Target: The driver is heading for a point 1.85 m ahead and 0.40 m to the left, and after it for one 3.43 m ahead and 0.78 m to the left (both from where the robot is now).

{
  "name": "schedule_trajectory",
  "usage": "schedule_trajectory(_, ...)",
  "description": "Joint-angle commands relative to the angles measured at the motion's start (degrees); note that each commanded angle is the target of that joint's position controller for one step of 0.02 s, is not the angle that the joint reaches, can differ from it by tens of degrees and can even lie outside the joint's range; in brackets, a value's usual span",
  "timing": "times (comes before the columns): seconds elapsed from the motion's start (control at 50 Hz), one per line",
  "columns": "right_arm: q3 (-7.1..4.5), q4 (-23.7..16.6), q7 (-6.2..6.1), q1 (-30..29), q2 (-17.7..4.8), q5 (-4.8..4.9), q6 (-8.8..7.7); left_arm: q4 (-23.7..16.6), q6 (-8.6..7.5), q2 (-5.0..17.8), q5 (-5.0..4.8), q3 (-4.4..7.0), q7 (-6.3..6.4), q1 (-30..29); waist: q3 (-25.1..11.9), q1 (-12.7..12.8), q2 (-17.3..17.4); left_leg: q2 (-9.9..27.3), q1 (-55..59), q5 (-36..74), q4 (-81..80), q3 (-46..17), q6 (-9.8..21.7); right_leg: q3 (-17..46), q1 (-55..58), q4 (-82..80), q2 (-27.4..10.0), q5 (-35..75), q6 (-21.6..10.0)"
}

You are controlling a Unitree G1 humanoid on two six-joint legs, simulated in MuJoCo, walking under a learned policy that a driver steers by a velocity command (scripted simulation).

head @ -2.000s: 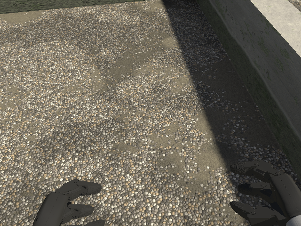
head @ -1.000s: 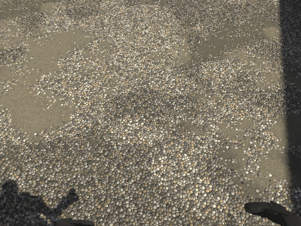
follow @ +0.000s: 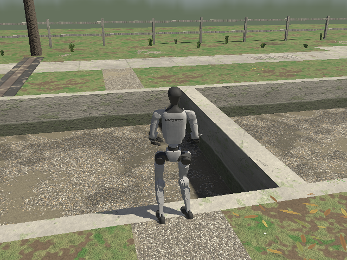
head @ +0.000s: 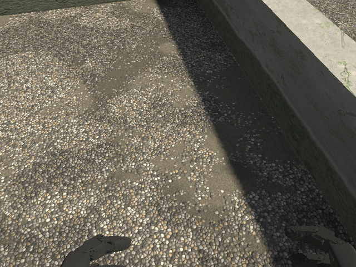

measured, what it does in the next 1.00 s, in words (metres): steps on the spot, turning left: right foot, then left foot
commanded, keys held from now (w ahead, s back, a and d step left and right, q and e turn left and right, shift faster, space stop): q+shift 0.44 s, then shift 0.56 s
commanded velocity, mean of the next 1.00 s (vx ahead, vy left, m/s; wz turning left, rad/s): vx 0.17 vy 0.00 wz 0.41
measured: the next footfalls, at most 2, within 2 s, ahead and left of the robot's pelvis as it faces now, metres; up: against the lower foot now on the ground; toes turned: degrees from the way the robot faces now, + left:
right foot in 0.46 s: +0.14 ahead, -0.11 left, +0.00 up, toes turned +25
left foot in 0.82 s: +0.01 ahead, +0.11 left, +0.00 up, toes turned +18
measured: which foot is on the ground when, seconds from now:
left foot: down 0.00-0.46, up 0.48-0.80, down 0.82-1.00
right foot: down 0.00-0.26, up 0.28-0.44, down 0.46-1.00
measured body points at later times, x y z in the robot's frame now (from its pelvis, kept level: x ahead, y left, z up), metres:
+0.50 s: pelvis +0.04 -0.02 -0.01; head +0.06 -0.02 +0.44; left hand +0.15 +0.27 -0.09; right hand +0.20 -0.29 -0.12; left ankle -0.02 +0.11 -0.72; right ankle +0.11 -0.13 -0.74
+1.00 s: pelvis +0.01 +0.00 +0.01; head +0.00 +0.01 +0.46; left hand +0.00 +0.27 -0.12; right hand +0.22 -0.16 -0.10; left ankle -0.03 +0.09 -0.74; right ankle +0.10 -0.13 -0.73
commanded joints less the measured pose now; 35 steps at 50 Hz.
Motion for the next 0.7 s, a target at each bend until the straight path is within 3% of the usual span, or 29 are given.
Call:
schedule_trajectory(0.02, -1.57, -1.33, -0.16, -0.4, -6.56, 0.73, 0.48, -4.24, -1.14, 5.19, -0.44, 2.32, 0.34, -4.32, -1.13, 0.06, -0.69, 7.81, 9.5, -11.94, -10.81, -11.1, 3.98, -1.9, -13.08, -4.87, -5.4, -8.25, -0.68)
schedule_trajectory(0.06, -0.6, 0.62, -0.18, 0.1, -5.08, 1.11, 1.45, -2.99, -1.02, 4.66, -0.34, 2.24, 0.25, -3.2, 2.07, 0.55, -0.46, 7.7, 2.21, -14.5, -15.0, -11.98, 4.52, -3.25, -7.92, -6.01, -6.89, -6.75, 0.4)
schedule_trajectory(0.1, -0.22, 2.37, 0.05, 0.5, -5.25, 1.24, 2.12, -2.48, -1.27, 4.87, 0.62, 2.22, -0.01, -3.43, 2.84, 0.93, -1.83, 5.79, 1.9, -8.6, -14.45, -11.19, 4.4, -3.45, -6.47, -7.39, -7.91, -1.5, 0.07)
schedule_trajectory(0.14, -0.67, 4.2, 0.36, 1.87, -8.03, 1.41, 2.93, -1.15, -1.1, 6.28, 1.92, 2.5, 0.25, -1.95, 1.11, 1.83, -1.64, 3.93, 4.58, 0.43, -12.41, -12.5, 5.28, -5.84, -5.51, -6.83, -7.86, 3.9, -0.87)
schedule_trajectory(0.18, -2.3, 5.48, 0.35, 4.5, -11.57, 2.1, 4.08, -0.49, -0.69, 7.62, 2.04, 3.06, 1.3, -1.06, -1.34, 1.12, 1.33, 4.27, 6.92, 8.42, -10.4, -15.61, 7.31, -10.17, -6.11, -1.97, -6.75, 5.98, -1.3)
schedule_trajectory(0.22, -3.3, 6.37, -0.11, 7.45, -12.5, 2.27, 5.46, -0.3, -0.28, 8.1, 1.87, 3.54, 2.24, -0.8, -2.62, -0.03, 3.08, 5.97, 7.47, 11.34, -8.99, -19.68, 9.59, -13.4, -7.93, 2.4, -6.57, 5.75, -1.47)
schedule_trajectory(0.24, -3.56, 6.39, -0.35, 8.84, -12.26, 1.8, 6.3, -0.7, 0.37, 7.41, 2.8, 3.54, 2.39, -1.27, -2.32, -0.64, 3.8, 7.36, 7.43, 11.95, -8.73, -22.47, 10.83, -14.76, -9.31, 4.09, -6.57, 3.83, -1.95)
schedule_trajectory(0.3, -5.64, 6.49, -1.23, 11.66, -15.08, 2.26, 7.88, -0.66, 0.67, 6.98, 3.09, 4.6, 2.85, -2.9, 0.21, -2.12, 5.9, 10.11, 5.57, 14.72, -6.78, -29.1, 13.19, -18.25, -13.98, 8.82, -5.94, -1.88, -2.97)
schedule_trajectory(0.34, -6.38, 6.01, -1.43, 12.61, -15.64, 2.09, 8.46, -0.3, 0.66, 6.63, 3.64, 5.08, 2.97, -3.15, 0.76, -2.58, 7.67, 12.5, 5.1, 18.82, -5.9, -34.07, 15.05, -17.89, -17.62, 14.89, -5.89, -11.07, -3.89)
schedule_trajectory(0.38, -7.04, 5.27, -1.93, 12.27, -16.02, 2.53, 8.64, 0.63, 0.47, 6.5, 3.31, 5.51, 2.82, -2.51, 0.4, -2.16, 7.49, 12.5, 3.96, 20.69, -3.81, -35.74, 14.97, -16.21, -19.02, 15.22, -6.76, -12.54, -4.67)
schedule_trajectory(0.42, -7.46, 4.39, -2.49, 9.94, -16.27, 3.27, 9.15, 2.71, 0.06, 6.43, 3.44, 5.96, 2.77, 1.04, -1.87, -0.54, 7.1, 10.25, -0.82, 17.41, -1.0, -35.04, 12.12, -16.85, -12.07, 7.84, -6.35, -5.49, -6.06)
schedule_trajectory(0.44, -7.23, 3.46, -2.66, 6.89, -15.79, 3.56, 9.54, 4.5, -0.13, 6.35, 3.86, 6.36, 2.88, 5.39, -3.72, 1.86, 6.3, 7.74, -6.56, 12.57, 1.68, -33.06, 9.39, -18.48, -2.99, 0.96, -6.08, 3.03, -7.23)
schedule_trajectory(0.46, -6.02, 2.73, -2.53, 5.76, -12.61, 3.0, 9.64, 6.07, 0.23, 7.88, 4.52, 7.11, 3.16, 9.8, -7.01, 2.79, 1.84, 3.11, -13.5, 1.75, 7.74, -27.66, 5.39, -16.63, 8.29, -3.98, -9.72, 14.81, -9.67)
schedule_trajectory(0.48, -4.58, 2.77, -2.02, 6.96, -7.76, 1.96, 9.19, 6.24, 1.37, 9.87, 5.46, 7.66, 3.58, 11.7, -7.26, 2.08, -10.46, -6.43, -23.88, -16.94, 23.06, -18.93, 0.35, -5.16, 16.63, -7.94, -19.51, 32.99, -15.69)
schedule_trajectory(0.5, -5.15, 2.59, -1.41, 10.66, -8.89, 1.7, 8.29, 6.55, 1.5, 12.47, 6.14, 8.26, 3.69, 12.06, -8.15, 1.53, -16.17, -8.35, -27.35, -25.34, 38.29, -22.71, -2.16, 7.49, 11.75, -9.84, -28.25, 34.48, -23.72)
schedule_trajectory(0.52, -6.79, 5.26, -1.81, 14.01, -13.28, 2.91, 7.47, 5.9, 1.32, 12.03, 4.85, 8.75, 3.66, 9.56, -6.53, 0.24, -10.59, -8.54, -25.27, -23.61, 48.12, -27.05, -3.9, 5.62, 4.97, -10.88, -29.23, 33.77, -25.64)
schedule_trajectory(0.54, -7.7, 7.03, -2.37, 15.57, -14.32, 4.3, 7.51, 6.08, 1.28, 11.12, 3.49, 8.48, 3.55, 5.08, -3.62, -2.75, -8.96, -8.48, -25.8, -20.4, 52.81, -26.62, -4.5, -0.27, 1.64, -11.14, -26.22, 31.93, -23.67)
schedule_trajectory(0.56, -7.7, 8.17, -3.33, 16.74, -13.51, 4.23, 8.14, 6.19, 1.57, 10.06, 2.96, 8.16, 3.57, 2.55, -2.62, -4.17, -7.03, -8.13, -25.72, -17.68, 52.33, -25.96, -4.42, -4.06, 0.34, -11.08, -23.85, 28.9, -21.47)
schedule_trajectory(0.58, -7.33, 7.8, -3.95, 16.34, -12.49, 3.54, 8.72, 6.53, 2.2, 9.53, 2.78, 7.83, 3.81, 2.54, -2.47, -4.26, -4.87, -7.59, -25.51, -15.03, 50.78, -26.06, -3.96, -5.86, 0.74, -10.52, -22.84, 27.05, -20.44)
schedule_trajectory(0.6, -6.74, 7.29, -4.15, 15.03, -11.03, 3.17, 9.1, 7.22, 2.73, 9.5, 3.07, 7.74, 4.09, 3.51, -2.84, -3.99, -3.16, -7.71, -24.25, -13.44, 48.73, -25.21, -3.39, -7.46, 1.26, -10.59, -21.84, 25.72, -19.78)
schedule_trajectory(0.62, -6.21, 6.62, -4.07, 13.15, -9.7, 3.52, 9.25, 8.08, 2.97, 9.77, 3.31, 7.92, 4.46, 4.78, -3.13, -3.42, -3.29, -8.07, -23.71, -12.32, 45.27, -24.9, -3.1, -8.7, 2.8, -10.9, -20.98, 24.11, -19.65)
schedule_trajectory(0.7, -3.31, 4.65, -2.8, 8.24, -4.71, 3.1, 8.97, 10.57, 4.97, 9.88, 3.11, 8.05, 5.11, 7.26, -4.19, -1.14, -5.92, -5.46, -17.47, -14.88, 21.55, -20.81, -2.53, -10.73, 6.55, -12.1, -20.29, 16.62, -19.94)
